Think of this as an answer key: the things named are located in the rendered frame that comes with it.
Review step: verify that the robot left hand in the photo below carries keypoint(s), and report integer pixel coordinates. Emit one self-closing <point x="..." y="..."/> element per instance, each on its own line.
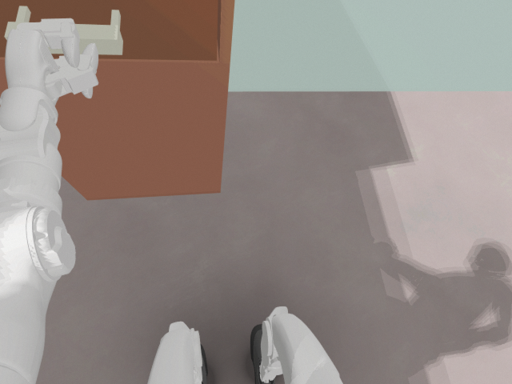
<point x="29" y="62"/>

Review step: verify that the robot right thigh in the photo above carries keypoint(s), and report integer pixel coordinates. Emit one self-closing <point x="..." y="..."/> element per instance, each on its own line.
<point x="302" y="357"/>

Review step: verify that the cabinet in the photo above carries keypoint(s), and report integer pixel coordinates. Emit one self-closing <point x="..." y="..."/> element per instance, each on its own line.
<point x="152" y="127"/>

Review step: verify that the left robot upper arm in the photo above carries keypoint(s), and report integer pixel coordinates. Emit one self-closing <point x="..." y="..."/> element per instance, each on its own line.
<point x="35" y="251"/>

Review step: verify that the drawer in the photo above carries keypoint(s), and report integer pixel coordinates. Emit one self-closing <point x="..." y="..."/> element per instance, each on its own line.
<point x="150" y="29"/>

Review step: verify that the robot right foot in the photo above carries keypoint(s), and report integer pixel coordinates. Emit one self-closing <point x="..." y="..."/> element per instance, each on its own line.
<point x="256" y="355"/>

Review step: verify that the left robot forearm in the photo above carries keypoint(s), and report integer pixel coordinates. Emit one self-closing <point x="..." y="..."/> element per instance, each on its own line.
<point x="30" y="164"/>

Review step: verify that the handle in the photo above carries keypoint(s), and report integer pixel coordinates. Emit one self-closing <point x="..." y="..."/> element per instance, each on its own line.
<point x="107" y="38"/>

